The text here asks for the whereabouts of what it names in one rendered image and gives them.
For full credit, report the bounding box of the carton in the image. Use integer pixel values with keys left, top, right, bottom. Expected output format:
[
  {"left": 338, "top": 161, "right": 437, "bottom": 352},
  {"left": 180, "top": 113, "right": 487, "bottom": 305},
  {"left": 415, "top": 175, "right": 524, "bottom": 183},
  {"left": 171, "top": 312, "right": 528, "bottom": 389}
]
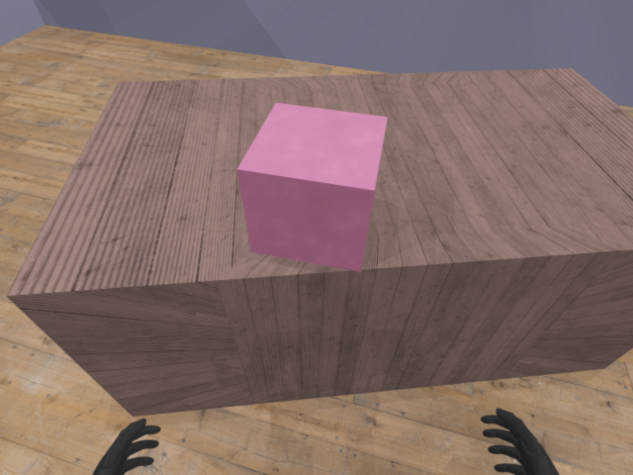
[{"left": 237, "top": 103, "right": 388, "bottom": 272}]

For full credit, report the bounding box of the pedestal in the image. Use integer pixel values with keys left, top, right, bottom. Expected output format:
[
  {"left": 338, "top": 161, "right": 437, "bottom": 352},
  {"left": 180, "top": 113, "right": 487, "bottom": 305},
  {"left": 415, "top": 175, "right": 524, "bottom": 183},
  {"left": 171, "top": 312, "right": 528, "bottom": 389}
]
[{"left": 7, "top": 68, "right": 633, "bottom": 417}]

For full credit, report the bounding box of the robot right hand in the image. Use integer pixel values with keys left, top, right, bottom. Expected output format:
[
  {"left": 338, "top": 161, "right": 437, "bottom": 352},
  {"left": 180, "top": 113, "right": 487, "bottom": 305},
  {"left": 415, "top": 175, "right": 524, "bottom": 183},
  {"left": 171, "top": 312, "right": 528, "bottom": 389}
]
[{"left": 481, "top": 408, "right": 560, "bottom": 475}]

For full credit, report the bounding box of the robot left hand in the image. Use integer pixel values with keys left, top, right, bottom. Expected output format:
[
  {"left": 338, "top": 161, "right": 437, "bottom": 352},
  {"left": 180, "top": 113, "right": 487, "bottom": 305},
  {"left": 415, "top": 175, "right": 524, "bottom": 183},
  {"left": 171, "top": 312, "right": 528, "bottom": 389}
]
[{"left": 92, "top": 419, "right": 160, "bottom": 475}]

